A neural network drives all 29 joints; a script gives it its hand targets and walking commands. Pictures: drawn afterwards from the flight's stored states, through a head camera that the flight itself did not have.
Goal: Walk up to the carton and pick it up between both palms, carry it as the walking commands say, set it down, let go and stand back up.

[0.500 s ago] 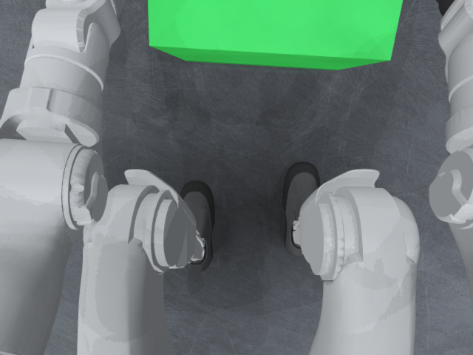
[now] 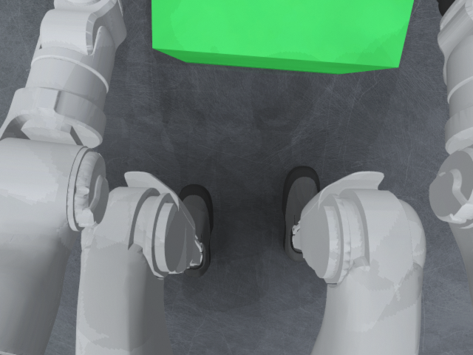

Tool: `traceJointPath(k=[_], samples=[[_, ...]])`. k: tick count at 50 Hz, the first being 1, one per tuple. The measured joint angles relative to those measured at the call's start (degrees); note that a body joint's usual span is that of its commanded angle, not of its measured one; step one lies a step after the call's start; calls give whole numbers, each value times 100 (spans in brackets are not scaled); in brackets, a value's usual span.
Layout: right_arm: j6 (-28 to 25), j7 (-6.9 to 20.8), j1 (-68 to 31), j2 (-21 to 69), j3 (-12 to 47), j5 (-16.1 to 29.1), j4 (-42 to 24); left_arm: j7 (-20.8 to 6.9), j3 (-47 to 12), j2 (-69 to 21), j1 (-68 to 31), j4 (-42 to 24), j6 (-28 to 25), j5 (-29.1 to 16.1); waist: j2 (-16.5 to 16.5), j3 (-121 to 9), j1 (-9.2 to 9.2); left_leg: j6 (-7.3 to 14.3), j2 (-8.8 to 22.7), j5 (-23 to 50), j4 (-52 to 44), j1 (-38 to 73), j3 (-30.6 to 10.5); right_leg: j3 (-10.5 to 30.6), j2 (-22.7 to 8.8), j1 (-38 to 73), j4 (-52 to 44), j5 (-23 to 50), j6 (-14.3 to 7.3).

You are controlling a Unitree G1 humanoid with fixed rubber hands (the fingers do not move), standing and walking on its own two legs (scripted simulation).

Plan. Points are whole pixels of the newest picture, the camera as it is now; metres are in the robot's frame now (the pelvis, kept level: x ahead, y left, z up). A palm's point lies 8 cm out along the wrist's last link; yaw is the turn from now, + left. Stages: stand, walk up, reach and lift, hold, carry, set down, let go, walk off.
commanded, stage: reach and lift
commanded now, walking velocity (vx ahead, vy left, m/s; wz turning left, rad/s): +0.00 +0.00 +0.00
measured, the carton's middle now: out of the picture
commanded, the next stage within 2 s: none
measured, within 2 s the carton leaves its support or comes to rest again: leaves its support in 1.44 s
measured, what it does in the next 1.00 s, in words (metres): stands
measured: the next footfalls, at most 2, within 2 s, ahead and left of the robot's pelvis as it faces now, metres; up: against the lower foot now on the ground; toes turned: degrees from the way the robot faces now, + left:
none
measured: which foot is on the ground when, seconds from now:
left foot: down 0.00-1.00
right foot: down 0.00-1.00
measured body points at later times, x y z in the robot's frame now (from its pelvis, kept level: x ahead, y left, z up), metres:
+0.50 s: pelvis +0.00 +0.00 +0.00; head +0.38 -0.05 +0.22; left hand +0.56 +0.09 -0.20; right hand +0.53 -0.28 -0.20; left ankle +0.10 +0.09 -0.33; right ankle +0.12 -0.13 -0.33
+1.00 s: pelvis +0.00 +0.00 +0.00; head +0.38 -0.05 +0.22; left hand +0.56 +0.09 -0.20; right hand +0.53 -0.28 -0.20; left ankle +0.10 +0.09 -0.33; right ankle +0.12 -0.13 -0.33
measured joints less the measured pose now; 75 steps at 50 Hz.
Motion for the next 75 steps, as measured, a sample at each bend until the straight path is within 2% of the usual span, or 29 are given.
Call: traceJointPath(k=[19, 23, 27, 57, 66, 69, 75], samples=[[-42, 37, -283, 91, 248, 118, 239, 72, -188, -247, 0, 0, -44, -36, 0, 0, 0, 7, -3, 1, 0, 0, -1, 0, 0, 0, 2, 0, 0], [-58, 47, -334, 250, 254, 103, 271, 78, -241, -248, 0, 0, -66, -37, 0, 0, 0, 7, -5, 1, 0, 0, -2, 0, 0, 0, 3, 0, 0], [-109, -57, -341, 282, 252, 62, 293, 95, -277, -248, -1, 0, -76, -56, 0, 0, 0, 7, -7, 1, 0, -2, -3, 0, 0, 0, 1, 0, 0], [-113, 21, -343, 288, 252, 54, 311, 105, -304, -232, -5, 0, -48, -211, 0, 0, -35, 7, -59, 18, 0, -19, -27, -1, -10, 0, 26, -19, 0], [-23, -174, -275, 289, 304, 307, 160, 166, -502, -226, -7, 0, -42, -472, 0, 0, -52, 7, -72, 36, 0, -25, -34, -1, -12, 0, 33, -18, 0], [35, -217, -263, 289, 404, 406, 81, 269, -602, -208, -9, -2, -36, -543, 0, 0, -82, 2, -80, 51, 0, -25, -36, -1, -18, 1, 39, -10, -3], [154, -284, -263, 287, 453, 511, -144, 304, -685, -137, -17, -137, 28, -599, 0, 0, -179, -3, -93, 103, 0, -25, -40, -1, -28, 20, 36, 23, -4]])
